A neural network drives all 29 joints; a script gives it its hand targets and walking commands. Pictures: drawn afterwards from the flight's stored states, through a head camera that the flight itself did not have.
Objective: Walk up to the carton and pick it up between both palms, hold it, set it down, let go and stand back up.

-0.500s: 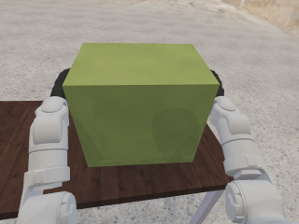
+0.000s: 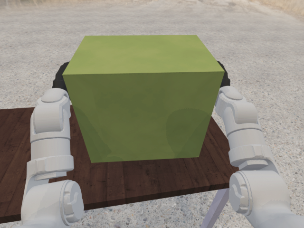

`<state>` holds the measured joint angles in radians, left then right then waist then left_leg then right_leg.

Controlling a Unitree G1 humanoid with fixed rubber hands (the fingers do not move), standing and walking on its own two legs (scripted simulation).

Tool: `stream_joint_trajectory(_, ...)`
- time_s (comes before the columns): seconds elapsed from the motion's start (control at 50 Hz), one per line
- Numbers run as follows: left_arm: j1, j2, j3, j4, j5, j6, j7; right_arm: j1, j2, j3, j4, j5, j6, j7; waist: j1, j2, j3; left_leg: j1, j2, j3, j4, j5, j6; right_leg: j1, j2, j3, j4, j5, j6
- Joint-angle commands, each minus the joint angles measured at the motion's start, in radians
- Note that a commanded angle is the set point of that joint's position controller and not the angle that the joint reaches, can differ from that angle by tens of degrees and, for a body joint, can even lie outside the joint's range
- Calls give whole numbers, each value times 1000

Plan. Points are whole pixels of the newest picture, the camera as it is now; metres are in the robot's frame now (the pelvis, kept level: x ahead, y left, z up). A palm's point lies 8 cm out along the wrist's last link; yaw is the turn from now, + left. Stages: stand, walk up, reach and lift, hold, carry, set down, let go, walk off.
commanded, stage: hold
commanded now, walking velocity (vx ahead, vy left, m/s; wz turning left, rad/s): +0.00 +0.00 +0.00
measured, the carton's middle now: (144, 98) +0.40 -0.01 +0.20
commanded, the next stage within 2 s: none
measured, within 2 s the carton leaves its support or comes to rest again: neither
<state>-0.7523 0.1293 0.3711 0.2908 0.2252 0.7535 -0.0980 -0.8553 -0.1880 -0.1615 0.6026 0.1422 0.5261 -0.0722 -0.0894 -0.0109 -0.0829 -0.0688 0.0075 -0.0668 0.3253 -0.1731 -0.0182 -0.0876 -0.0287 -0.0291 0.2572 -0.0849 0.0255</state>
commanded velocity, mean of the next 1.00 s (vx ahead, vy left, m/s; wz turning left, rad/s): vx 0.00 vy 0.00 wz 0.00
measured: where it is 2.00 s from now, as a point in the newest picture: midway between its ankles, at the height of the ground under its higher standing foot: outside the picture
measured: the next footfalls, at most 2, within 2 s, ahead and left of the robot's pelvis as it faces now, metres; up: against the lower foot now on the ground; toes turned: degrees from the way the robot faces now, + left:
none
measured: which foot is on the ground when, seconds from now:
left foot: down 0.00-1.00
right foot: down 0.00-1.00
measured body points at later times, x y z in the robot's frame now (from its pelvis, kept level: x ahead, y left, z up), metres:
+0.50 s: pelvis +0.01 +0.01 +0.00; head -0.07 +0.03 +0.44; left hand +0.39 +0.19 +0.23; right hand +0.38 -0.20 +0.24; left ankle +0.01 +0.13 -0.75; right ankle +0.04 -0.14 -0.75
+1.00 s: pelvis +0.01 +0.00 +0.00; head -0.07 +0.02 +0.44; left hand +0.39 +0.19 +0.24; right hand +0.38 -0.20 +0.25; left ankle +0.01 +0.13 -0.75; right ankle +0.04 -0.14 -0.75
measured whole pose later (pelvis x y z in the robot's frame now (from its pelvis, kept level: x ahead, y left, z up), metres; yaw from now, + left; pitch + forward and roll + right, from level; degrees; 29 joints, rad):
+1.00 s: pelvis +0.01 +0.00 +0.00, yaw +0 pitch -6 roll -1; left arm -0.71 0.10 0.37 0.25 0.23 0.75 -0.09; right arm -0.81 -0.20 -0.13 0.58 0.18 0.51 -0.08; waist -0.09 -0.03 -0.09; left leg -0.04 0.01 -0.06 0.33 -0.19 -0.02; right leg -0.05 -0.02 -0.02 0.25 -0.09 0.03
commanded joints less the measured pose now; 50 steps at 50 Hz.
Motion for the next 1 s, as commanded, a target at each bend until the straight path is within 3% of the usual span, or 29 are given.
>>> stream_joint_trajectory(0.0, -725, -428, -346, -110, -178, -77, -170, -709, 541, 333, -292, 152, -54, 132, -13, -23, -358, -157, -81, 73, -86, 93, 24, 361, 66, 7, 19, 146, -13)
stream_joint_trajectory(0.08, -702, -417, -338, -137, -161, -71, -178, -693, 530, 355, -321, 169, -60, 124, 2, -10, -350, -140, -82, 73, -76, 146, 16, 367, 72, 0, 20, 160, -12)
stream_joint_trajectory(0.18, -730, -446, -400, -214, -198, -81, -160, -694, 523, 366, -390, 198, -71, 121, -9, 31, -369, -78, -82, 70, -41, 270, -17, 324, 87, -8, 22, 182, -15)
stream_joint_trajectory(0.36, -691, -480, -410, -183, -163, -48, -168, -633, 469, 316, -290, 158, -50, 132, -30, 65, -218, -92, -59, 60, -79, 171, -34, 262, 76, 5, -11, 52, -39)
stream_joint_trajectory(0.48, -741, -508, -456, -239, -209, -68, -148, -670, 475, 318, -334, 178, -68, 148, -41, 79, -317, -45, -60, 56, -53, 247, -52, 252, 87, -3, 1, 89, -36)
stream_joint_trajectory(0.68, -679, -464, -380, -188, -163, -53, -142, -685, 482, 356, -311, 182, -72, 163, 15, 6, -298, -101, -56, 68, -76, 202, -9, 294, 92, -3, 3, 80, -33)
stream_joint_trajectory(0.78, -720, -461, -409, -217, -201, -66, -133, -715, 509, 369, -362, 204, -76, 155, 8, -5, -355, -85, -66, 76, -56, 236, -7, 294, 93, 1, 13, 136, -23)
stream_joint_trajectory(0.98, -712, -454, -390, -152, -163, -52, -173, -670, 502, 315, -276, 157, -57, 133, -23, 23, -261, -119, -69, 74, -91, 99, 2, 282, 68, 14, -10, 68, -27)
